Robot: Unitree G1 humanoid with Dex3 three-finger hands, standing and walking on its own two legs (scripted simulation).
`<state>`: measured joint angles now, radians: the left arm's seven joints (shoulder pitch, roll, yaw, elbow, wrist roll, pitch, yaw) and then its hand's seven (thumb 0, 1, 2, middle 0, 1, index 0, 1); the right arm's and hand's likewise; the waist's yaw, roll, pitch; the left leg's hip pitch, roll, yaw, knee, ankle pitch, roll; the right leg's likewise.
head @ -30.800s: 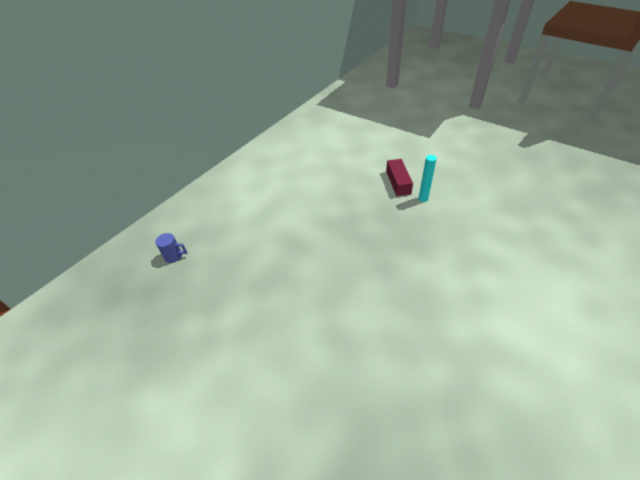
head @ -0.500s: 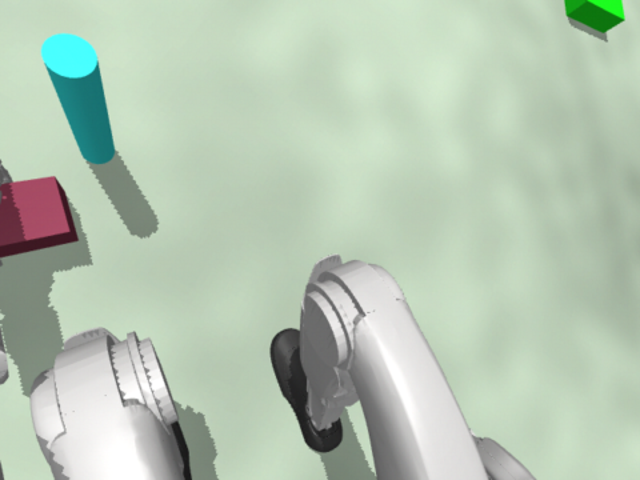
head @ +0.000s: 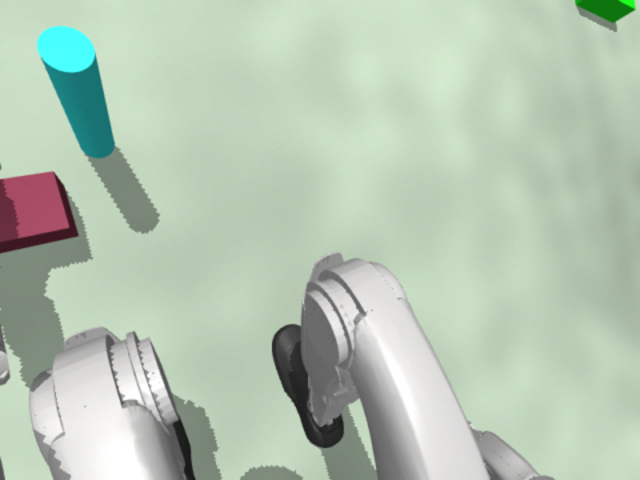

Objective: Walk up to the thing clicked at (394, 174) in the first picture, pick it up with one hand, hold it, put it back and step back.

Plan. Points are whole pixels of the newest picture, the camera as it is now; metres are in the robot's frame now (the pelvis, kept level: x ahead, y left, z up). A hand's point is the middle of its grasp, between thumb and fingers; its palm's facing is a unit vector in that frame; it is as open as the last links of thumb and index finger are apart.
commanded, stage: open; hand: left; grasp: from above
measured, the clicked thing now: out of the picture +0.45 +0.31 -0.27
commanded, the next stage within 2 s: withdraw in 0.10 s
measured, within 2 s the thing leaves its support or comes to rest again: rests again in 0.56 s
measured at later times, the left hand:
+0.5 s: hand out of the picture +0.47 +0.30 -0.20, palm faces -0.28 -0.09 -0.96, open 13.9 cm
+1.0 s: hand out of the picture +0.41 +0.29 -0.09, palm faces -0.53 -0.11 -0.84, open 14.0 cm
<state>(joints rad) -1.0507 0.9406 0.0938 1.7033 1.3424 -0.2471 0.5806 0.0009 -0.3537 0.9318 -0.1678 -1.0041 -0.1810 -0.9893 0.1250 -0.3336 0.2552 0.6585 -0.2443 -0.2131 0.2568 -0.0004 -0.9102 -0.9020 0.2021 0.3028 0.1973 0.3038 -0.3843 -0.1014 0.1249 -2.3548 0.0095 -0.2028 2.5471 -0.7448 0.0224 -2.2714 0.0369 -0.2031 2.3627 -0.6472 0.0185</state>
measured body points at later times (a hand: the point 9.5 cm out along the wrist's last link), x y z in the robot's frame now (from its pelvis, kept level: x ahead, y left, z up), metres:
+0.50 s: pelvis +0.00 +0.00 +0.00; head +0.26 +0.11 +0.36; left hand +0.48 +0.31 -0.14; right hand +0.06 -0.26 -0.06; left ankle +0.06 +0.12 -0.27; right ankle +0.11 -0.11 -0.27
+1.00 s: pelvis -0.02 -0.02 +0.06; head +0.20 +0.07 +0.44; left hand +0.44 +0.29 -0.05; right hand +0.08 -0.30 -0.04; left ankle +0.06 +0.12 -0.27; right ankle +0.11 -0.11 -0.27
